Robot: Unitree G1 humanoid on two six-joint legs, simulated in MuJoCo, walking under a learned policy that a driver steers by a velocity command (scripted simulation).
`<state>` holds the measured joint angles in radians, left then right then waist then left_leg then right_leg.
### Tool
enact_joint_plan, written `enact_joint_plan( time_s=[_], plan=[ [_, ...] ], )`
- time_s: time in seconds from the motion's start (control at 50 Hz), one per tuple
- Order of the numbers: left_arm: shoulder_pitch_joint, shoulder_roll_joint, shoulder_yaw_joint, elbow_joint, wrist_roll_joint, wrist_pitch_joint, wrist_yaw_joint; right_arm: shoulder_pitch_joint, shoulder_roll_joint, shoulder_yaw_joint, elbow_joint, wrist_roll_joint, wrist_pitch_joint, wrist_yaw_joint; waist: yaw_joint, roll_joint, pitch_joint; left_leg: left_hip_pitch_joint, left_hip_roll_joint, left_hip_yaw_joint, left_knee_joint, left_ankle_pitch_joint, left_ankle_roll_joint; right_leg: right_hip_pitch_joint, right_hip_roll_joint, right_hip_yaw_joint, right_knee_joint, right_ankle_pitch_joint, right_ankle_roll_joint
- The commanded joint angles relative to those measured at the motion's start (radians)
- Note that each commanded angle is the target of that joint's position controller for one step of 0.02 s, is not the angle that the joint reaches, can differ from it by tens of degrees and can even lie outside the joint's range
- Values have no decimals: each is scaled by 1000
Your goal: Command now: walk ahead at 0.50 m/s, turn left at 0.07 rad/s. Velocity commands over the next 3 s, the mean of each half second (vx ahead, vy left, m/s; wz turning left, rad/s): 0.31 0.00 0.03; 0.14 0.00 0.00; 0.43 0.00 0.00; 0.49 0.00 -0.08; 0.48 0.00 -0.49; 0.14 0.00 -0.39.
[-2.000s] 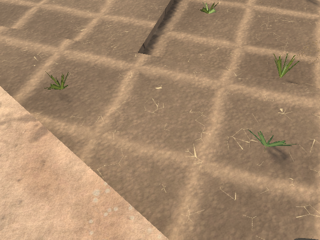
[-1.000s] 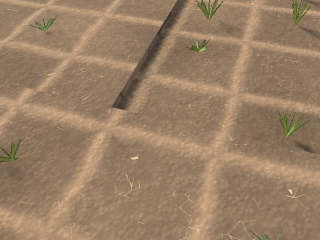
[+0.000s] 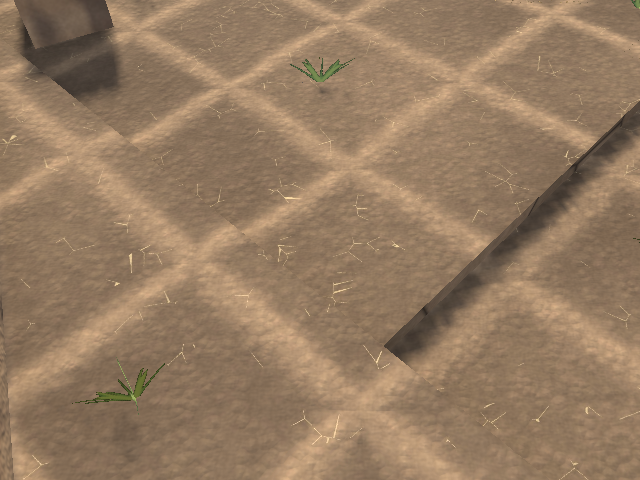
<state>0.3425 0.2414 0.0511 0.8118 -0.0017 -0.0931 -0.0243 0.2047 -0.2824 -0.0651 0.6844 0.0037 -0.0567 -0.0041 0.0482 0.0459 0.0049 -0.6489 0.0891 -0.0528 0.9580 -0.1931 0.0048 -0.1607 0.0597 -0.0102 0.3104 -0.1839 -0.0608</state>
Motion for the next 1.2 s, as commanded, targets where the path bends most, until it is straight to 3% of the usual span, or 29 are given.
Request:
enact_joint_plan(
  time_s=[0.02, 0.14, 0.18, 0.22, 0.24, 0.26, 0.28, 0.3, 0.32, 0.36, 0.44, 0.52, 0.56, 0.6, 0.62, 0.64, 0.68, 0.76, 0.82, 0.88, 0.94, 0.98, 1.0, 1.02, 1.04, 1.06, 1.1, 1.14, 1.2],
  plan=[
    [-44, 167, 38, -59, -10, -11, 10, -65, -21, 1, -70, -1, -18, 4, -11, -119, 0, -34, 14, 9, -167, 154, -13, 43, -239, 158, -144, 309, -151],
    [49, 191, 38, -8, -22, 13, 13, -236, -23, 7, -114, 13, -32, 34, 47, -117, 51, 24, -36, 41, -397, 236, 3, 122, -265, 136, -100, 318, -132],
    [51, 200, 40, 3, -20, 30, 20, -232, -39, 1, -118, 4, -41, 45, 30, -130, 34, 70, -61, 48, -449, 191, 29, 176, -273, 135, -19, 459, -105],
    [11, 216, 44, -4, -22, 40, 29, -98, -77, -18, -77, -11, -49, 43, -54, -143, -55, 280, -109, 78, -518, 246, 67, 177, -235, 108, 131, 668, -60],
    [9, 195, 36, -11, -17, 37, 32, 10, -124, -34, -46, -21, -52, 36, -101, -118, -136, 472, -72, 59, -528, 436, 101, 114, -182, 74, 275, 644, -20],
    [23, 130, 11, -47, 17, 27, 33, 144, -203, -45, -32, -47, -50, 24, -128, 30, -301, 810, 153, -155, -415, 878, 191, -119, -107, 42, 580, 264, 35],
    [202, 59, -16, -8, 8, 21, 22, 158, -194, -35, -19, -42, -36, 27, -78, 243, -457, 1044, 376, -435, -411, 1041, 367, -366, 3, 83, 876, -522, 89],
    [174, 167, 10, 19, -13, 25, 19, 167, -137, -27, -18, -17, -18, 30, -121, 124, -465, 976, 319, -425, -452, 863, 341, -396, -33, 171, 941, -527, 93],
    [67, 185, 17, -12, -29, 33, 21, 85, -111, -15, -19, -5, -11, 29, -107, 88, -308, 855, 266, -312, -491, 777, 299, -463, -72, 128, 933, -475, 99],
    [-13, 157, 17, -26, -8, 62, 38, -50, -54, 8, -19, -8, -8, 29, -48, 10, -154, 584, 185, -202, -572, 654, 253, -403, -139, 94, 799, -361, 119],
    [37, 87, 3, -5, 4, 106, 58, -147, -67, 3, 9, -37, -11, 28, 18, 86, -136, 319, 113, -63, -658, 564, 237, -121, -131, 47, 537, -217, 138],
    [-30, 104, 9, -10, 9, 123, 60, -133, -76, 6, 58, -26, 4, 16, -6, 73, -124, 288, 111, -75, -693, 151, 211, -29, -125, 41, 364, -43, 110],
    [-57, 98, 9, -15, 22, 124, 58, -137, -55, 18, 76, -18, 13, 16, 1, 57, -69, 231, 70, -78, -698, -155, 158, 35, -111, 26, 243, 18, 83],
    [-86, 132, 10, -42, 33, 119, 62, -82, -23, 32, 111, -25, 18, 15, -18, -5, -6, 204, 6, -64, -648, -313, 72, 43, -184, 108, 123, 85, 44],
    [-123, 204, 28, -36, 18, 118, 64, -16, -32, 25, 119, -23, 22, 12, -84, -137, 23, 236, -60, -2, -628, -277, 38, -51, -189, 110, 126, -61, 19],
    [-129, 160, 24, -31, 14, 112, 59, -40, -47, 23, 129, -26, 29, 4, -57, -160, 35, 333, -76, 31, -581, -206, 17, -156, -162, 106, 85, -223, 19],
    [-150, 105, 7, -23, 23, 96, 54, -48, -38, 22, 138, -21, 39, -8, -67, -166, 36, 402, -68, 36, -541, -115, 23, -202, -149, 100, 61, -203, 46],
    [-128, 102, 4, -2, 11, 75, 55, -32, -35, 19, 177, -19, 40, -9, -55, -113, -14, 422, -62, 36, -518, 25, 29, -114, -139, 84, 117, -2, 55],
    [-81, 133, 16, 20, -3, 84, 59, -20, -46, 9, 210, 0, 42, -9, -40, -108, 3, 361, -105, 82, -464, -270, 42, -116, -127, 92, 110, -323, 4],
    [-24, 157, 25, 26, -18, 65, 58, -44, -22, 8, 207, 14, 12, -2, -19, -158, 95, 212, -111, 94, -361, -328, 62, -99, -238, 272, 8, -532, -84],
    [-21, 180, 36, 34, -26, 41, 52, -44, -14, 7, 213, 20, -34, 18, -39, -217, 99, 204, -91, 82, -316, -206, 97, -50, -351, 434, -44, -409, -151],
    [-128, 152, 30, 1, -29, 40, 44, 90, -31, -3, 276, 25, -42, 24, -119, -176, 59, 454, -79, 54, -464, -142, 122, -171, -272, 295, 36, -256, -89],
    [-203, 105, 17, -36, -31, 36, 41, 183, -83, -19, 316, 25, -42, 22, -155, -52, 64, 560, -1, -90, -563, -192, 152, -283, -168, 138, 211, -162, -22],
    [-220, 61, 9, -68, -25, 18, 42, 285, -188, -49, 350, 27, -40, 22, -166, 196, 39, 750, 154, -389, -681, -169, 232, -473, -34, -32, 510, -149, 55],
    [-227, 97, 18, -71, -29, 0, 44, 319, -163, -38, 344, 8, -44, 24, -193, 210, 38, 850, 272, -577, -727, -27, 303, -654, -26, 34, 721, -360, 63],
    [-198, 109, 24, -61, -40, -10, 37, 290, -109, -19, 337, -3, -50, 22, -153, 112, 44, 875, 274, -522, -689, 43, 295, -723, -75, 85, 842, -355, 40],
    [-202, 92, 22, -52, -41, -16, 23, 245, -85, -5, 319, 5, -51, 22, -125, 40, 51, 872, 232, -371, -693, 138, 246, -782, -136, 71, 856, -215, 11],
    [-239, 74, 24, -62, -27, -11, 8, 236, -48, 13, 323, 6, -37, 19, -112, 42, 57, 798, 175, -239, -729, 232, 200, -708, -165, 38, 751, -102, 17],
    [-327, 25, 6, -94, -22, 0, -6, 213, -79, 16, 311, -2, -22, -1, -115, 39, 88, 665, 118, -116, -789, 247, 187, -574, -137, -16, 505, 37, 52]
  ],
)
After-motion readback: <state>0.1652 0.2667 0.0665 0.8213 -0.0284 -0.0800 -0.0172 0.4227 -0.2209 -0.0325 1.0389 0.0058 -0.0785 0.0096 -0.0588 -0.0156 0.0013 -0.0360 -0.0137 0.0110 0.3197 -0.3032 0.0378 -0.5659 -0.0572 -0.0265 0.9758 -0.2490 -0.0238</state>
